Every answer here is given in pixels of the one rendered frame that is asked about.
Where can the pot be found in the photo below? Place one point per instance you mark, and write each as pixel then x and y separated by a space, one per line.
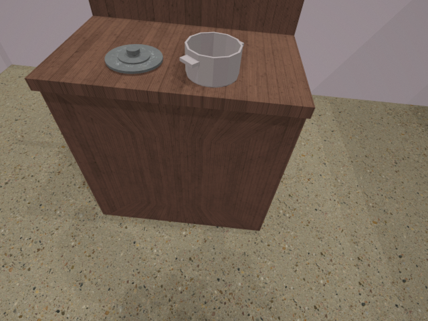
pixel 212 59

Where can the knob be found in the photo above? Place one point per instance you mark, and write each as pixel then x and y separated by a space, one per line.
pixel 133 50

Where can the table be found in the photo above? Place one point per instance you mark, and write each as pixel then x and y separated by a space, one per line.
pixel 158 146

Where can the lid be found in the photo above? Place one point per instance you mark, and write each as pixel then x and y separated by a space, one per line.
pixel 148 59

